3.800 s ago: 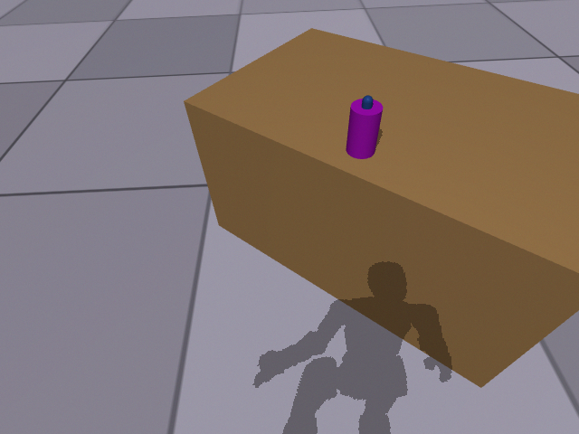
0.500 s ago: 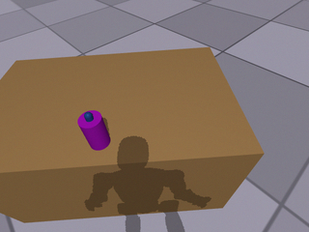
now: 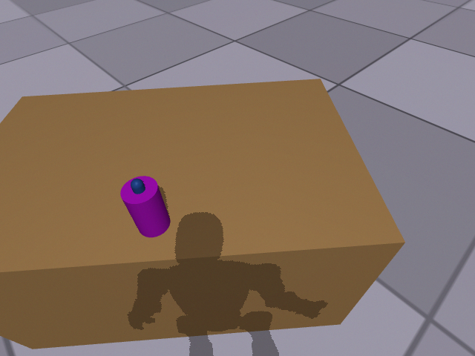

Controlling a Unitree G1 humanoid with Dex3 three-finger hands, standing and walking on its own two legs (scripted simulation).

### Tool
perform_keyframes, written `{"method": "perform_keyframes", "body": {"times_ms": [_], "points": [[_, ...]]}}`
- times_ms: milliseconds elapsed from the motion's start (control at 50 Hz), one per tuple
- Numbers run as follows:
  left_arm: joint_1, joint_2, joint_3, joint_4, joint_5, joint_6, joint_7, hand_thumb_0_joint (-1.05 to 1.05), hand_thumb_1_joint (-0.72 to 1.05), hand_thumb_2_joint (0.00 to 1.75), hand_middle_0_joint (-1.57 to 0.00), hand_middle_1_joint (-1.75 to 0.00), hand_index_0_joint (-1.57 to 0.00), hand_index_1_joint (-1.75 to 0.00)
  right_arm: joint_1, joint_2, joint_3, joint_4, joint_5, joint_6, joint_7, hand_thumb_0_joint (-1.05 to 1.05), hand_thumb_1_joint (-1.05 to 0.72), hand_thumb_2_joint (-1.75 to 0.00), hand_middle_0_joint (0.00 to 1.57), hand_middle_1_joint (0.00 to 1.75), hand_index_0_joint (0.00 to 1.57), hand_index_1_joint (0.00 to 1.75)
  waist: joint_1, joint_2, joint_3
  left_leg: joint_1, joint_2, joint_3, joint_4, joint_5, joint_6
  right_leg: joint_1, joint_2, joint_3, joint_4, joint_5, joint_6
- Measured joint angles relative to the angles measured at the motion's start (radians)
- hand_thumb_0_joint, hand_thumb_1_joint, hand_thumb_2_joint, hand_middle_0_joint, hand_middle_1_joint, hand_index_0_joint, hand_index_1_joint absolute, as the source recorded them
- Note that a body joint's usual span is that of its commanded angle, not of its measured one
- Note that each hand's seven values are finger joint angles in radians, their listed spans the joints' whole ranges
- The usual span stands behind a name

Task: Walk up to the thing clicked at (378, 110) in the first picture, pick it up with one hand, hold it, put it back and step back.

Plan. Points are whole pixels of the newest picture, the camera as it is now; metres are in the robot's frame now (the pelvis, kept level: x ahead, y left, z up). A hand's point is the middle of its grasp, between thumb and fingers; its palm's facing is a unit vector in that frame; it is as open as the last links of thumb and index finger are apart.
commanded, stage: walk up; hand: left
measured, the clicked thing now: (145, 204) +0.46 +0.24 -0.05
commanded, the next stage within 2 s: stand in 0.48 s
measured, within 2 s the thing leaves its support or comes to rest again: neither
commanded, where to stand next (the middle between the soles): +0.05 +0.01 m, yaw +3 degrees
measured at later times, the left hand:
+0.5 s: hand out of the picture +0.10 +0.25 -0.15, palm faces -0.02 -0.94 -0.34, open 7.4 cm
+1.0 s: hand out of the picture +0.08 +0.25 -0.16, palm faces -0.03 -0.94 -0.34, open 7.4 cm
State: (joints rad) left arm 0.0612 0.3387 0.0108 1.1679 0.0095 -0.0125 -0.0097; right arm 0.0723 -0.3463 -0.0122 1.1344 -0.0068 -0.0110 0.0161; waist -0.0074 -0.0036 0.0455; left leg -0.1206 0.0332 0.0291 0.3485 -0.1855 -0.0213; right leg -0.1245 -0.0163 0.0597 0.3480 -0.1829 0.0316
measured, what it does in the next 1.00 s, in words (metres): stands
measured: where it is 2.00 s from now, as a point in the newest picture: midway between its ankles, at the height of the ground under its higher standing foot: outside the picture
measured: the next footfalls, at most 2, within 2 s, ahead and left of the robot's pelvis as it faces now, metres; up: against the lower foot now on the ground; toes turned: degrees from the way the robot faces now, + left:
none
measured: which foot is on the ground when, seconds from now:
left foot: down 0.00-1.00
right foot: down 0.00-1.00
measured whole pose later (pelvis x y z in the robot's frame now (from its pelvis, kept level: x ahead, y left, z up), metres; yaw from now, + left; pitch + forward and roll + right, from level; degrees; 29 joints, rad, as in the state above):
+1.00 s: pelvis +0.01 -0.01 +0.00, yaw +1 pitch -2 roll +0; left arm 0.11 0.35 -0.01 1.13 0.01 -0.01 0.00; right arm 0.09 -0.35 -0.01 1.14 -0.01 0.00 0.01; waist -0.01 0.00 0.05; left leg -0.11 0.04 0.01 0.32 -0.17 -0.03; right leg -0.11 -0.01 0.04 0.33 -0.18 0.02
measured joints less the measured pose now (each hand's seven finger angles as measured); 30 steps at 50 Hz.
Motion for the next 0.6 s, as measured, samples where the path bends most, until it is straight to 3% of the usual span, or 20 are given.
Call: {"method": "perform_keyframes", "body": {"times_ms": [600], "points": [[0.01, 0.004, -0.004, -0.029, -0.001, -0.001, 0.008, 0.0, 0.9, 0.9, -0.2, -0.3, -0.2, -0.3, 0.012, 0.0, -0.002, 0.004, -0.002, 0.007, -0.005, 0.01, -0.91, -0.9, 0.2, 0.3, 0.2, 0.3, -0.009, 0.003, 0.005, 0.017, -0.001, -0.006, -0.025, 0.002, -0.005, 0.014, -0.001, -0.007, -0.012, -0.007, -0.003]]}}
